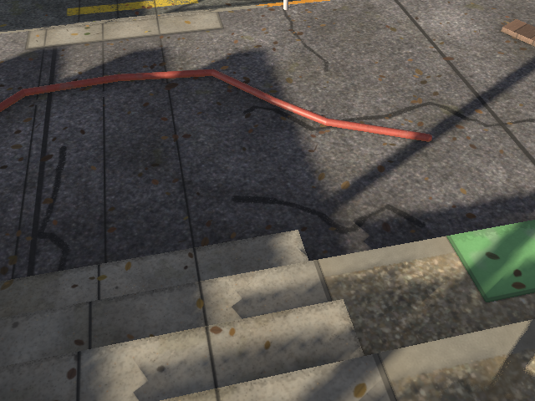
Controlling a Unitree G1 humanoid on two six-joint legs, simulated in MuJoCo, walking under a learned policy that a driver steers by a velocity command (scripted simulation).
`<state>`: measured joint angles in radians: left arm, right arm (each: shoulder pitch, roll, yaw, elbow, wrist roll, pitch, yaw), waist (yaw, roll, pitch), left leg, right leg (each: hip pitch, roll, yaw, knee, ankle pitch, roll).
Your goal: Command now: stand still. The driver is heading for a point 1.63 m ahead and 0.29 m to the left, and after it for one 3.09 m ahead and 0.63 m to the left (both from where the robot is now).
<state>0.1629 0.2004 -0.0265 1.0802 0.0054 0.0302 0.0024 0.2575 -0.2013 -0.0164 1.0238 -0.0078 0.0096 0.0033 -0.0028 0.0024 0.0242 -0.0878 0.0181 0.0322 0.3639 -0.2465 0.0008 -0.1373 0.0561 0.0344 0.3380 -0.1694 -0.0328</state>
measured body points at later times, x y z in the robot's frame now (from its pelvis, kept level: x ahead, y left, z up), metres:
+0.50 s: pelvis -0.02 +0.01 +0.00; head -0.01 +0.01 +0.45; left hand +0.00 +0.23 -0.17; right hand +0.00 -0.22 -0.16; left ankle -0.03 +0.12 -0.75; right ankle +0.01 -0.10 -0.75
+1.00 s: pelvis +0.00 +0.01 -0.01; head -0.01 +0.00 +0.44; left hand -0.01 +0.24 -0.17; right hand -0.04 -0.23 -0.17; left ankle -0.03 +0.12 -0.75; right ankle -0.02 -0.07 -0.74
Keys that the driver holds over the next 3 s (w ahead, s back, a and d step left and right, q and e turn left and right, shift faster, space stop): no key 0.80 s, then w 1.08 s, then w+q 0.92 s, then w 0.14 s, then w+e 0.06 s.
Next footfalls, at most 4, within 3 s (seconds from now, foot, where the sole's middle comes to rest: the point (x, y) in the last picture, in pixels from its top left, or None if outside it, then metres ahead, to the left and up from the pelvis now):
1.48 left None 0.30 0.08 -0.93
2.02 right None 0.63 -0.12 -1.08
2.60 left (238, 352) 0.88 0.13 -1.23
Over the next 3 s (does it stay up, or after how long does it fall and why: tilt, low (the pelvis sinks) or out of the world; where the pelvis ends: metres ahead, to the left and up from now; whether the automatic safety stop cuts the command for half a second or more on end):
stays up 0.95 0.09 -0.50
